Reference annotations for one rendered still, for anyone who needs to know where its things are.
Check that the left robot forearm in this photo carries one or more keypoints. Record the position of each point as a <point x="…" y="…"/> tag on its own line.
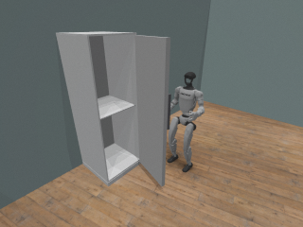
<point x="200" y="111"/>

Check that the left robot hand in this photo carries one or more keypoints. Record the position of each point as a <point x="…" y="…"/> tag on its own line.
<point x="193" y="116"/>

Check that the robot right upper arm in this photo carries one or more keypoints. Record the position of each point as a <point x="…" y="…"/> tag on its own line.
<point x="176" y="95"/>

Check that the right robot forearm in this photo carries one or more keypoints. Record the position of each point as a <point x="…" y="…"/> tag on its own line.
<point x="171" y="106"/>

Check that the handle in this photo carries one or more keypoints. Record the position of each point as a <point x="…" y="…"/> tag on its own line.
<point x="169" y="103"/>

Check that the left robot thigh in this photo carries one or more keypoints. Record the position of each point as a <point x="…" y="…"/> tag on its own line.
<point x="188" y="135"/>

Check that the fridge door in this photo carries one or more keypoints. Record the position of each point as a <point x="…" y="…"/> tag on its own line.
<point x="152" y="57"/>

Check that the robot right foot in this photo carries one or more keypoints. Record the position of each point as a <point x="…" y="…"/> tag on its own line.
<point x="172" y="158"/>

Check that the robot left upper arm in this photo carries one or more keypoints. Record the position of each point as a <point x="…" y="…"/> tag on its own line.
<point x="200" y="98"/>

